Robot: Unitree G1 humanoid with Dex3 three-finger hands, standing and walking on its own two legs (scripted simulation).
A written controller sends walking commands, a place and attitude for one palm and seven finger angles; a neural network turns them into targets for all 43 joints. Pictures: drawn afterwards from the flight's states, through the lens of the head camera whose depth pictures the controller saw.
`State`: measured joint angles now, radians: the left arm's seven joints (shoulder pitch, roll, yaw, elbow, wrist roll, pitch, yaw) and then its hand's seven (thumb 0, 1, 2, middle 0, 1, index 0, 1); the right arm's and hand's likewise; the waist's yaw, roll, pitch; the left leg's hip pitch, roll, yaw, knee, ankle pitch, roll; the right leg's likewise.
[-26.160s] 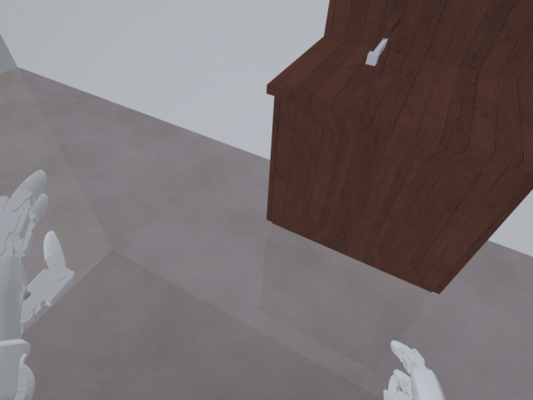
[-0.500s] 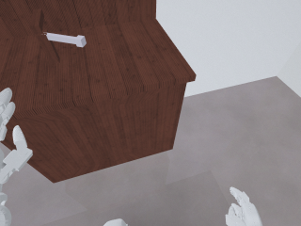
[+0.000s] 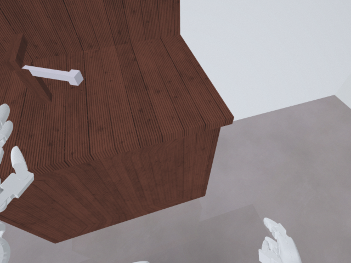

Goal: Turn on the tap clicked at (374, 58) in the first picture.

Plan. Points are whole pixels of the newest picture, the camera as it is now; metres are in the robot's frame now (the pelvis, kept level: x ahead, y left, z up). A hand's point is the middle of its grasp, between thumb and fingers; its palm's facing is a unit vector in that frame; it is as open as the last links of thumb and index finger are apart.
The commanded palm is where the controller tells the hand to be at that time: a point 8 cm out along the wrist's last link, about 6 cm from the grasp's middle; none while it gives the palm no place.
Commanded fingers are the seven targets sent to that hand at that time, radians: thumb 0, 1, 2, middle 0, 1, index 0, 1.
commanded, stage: come to a stop and stand still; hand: left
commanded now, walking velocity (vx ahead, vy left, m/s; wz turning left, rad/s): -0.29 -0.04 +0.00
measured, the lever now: (74, 77) +0.51 +0.31 +0.13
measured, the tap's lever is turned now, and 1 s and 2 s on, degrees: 59 59 59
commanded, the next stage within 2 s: none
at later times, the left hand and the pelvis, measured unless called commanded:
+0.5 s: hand (45, 165) +0.23 +0.23 +0.17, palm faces +0.40 -0.79 -0.46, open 7.4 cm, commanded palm +0.17 +0.27 +0.19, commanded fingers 0.00 0.90 0.90 -0.20 -0.30 -0.20 -0.30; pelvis +0.02 -0.01 +0.01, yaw +1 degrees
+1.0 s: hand out of the picture +0.15 +0.30 +0.18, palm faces +0.46 -0.84 -0.29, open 7.4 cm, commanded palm +0.09 +0.32 +0.19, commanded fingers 0.00 0.90 0.90 -0.20 -0.30 -0.20 -0.30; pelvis -0.07 +0.04 +0.02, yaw +0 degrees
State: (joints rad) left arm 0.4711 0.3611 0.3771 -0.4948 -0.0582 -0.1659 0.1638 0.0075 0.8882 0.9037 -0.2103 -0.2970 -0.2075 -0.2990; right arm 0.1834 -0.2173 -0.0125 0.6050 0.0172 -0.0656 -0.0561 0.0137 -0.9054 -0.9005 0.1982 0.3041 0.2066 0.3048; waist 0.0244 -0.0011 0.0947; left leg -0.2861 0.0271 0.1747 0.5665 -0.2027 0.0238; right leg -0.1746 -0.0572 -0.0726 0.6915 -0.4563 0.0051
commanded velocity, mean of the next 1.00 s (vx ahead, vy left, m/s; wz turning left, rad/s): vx -0.05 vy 0.02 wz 0.00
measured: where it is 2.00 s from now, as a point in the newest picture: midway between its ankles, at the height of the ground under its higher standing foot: outside the picture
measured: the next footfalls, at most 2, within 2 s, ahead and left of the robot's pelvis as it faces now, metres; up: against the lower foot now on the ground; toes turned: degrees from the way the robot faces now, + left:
left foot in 0.44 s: +0.06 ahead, +0.11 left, +0.00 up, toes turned +4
right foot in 1.46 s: -0.11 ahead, +0.02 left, +0.00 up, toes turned -1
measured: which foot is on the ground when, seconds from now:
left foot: down 0.00-0.20, up 0.22-0.42, down 0.44-1.00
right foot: down 0.00-1.00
